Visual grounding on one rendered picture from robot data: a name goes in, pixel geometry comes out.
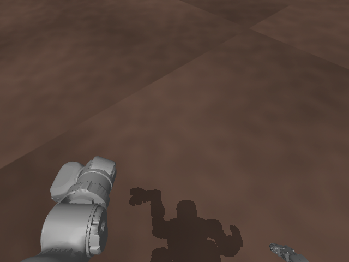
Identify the left robot hand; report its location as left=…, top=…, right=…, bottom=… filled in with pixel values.
left=50, top=162, right=84, bottom=202

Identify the right robot hand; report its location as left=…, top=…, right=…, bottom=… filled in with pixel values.
left=269, top=243, right=309, bottom=262

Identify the left robot arm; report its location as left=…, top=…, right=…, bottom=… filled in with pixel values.
left=21, top=156, right=117, bottom=262

